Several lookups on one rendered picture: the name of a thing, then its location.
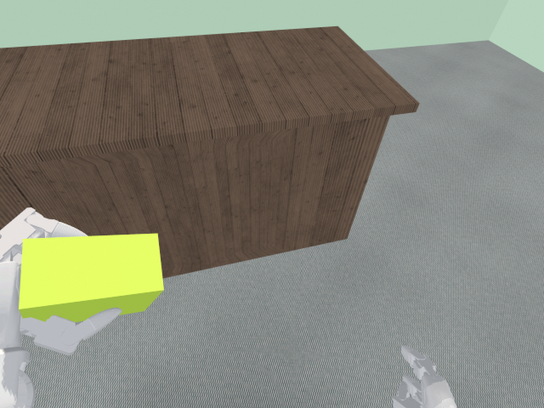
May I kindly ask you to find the right robot hand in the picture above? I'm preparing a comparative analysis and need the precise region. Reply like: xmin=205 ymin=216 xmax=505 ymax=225
xmin=393 ymin=345 xmax=456 ymax=408

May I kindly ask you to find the sponge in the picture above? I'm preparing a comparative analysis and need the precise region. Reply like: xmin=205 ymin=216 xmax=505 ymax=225
xmin=19 ymin=234 xmax=164 ymax=322

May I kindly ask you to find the robot left forearm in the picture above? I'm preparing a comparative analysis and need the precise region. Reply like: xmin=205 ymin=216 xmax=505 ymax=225
xmin=0 ymin=347 xmax=36 ymax=408

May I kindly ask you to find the left robot hand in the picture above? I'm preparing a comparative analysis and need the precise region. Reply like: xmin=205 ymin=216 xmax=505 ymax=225
xmin=0 ymin=207 xmax=122 ymax=356

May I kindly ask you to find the table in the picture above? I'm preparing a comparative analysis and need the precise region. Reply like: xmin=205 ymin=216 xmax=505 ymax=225
xmin=0 ymin=26 xmax=420 ymax=279

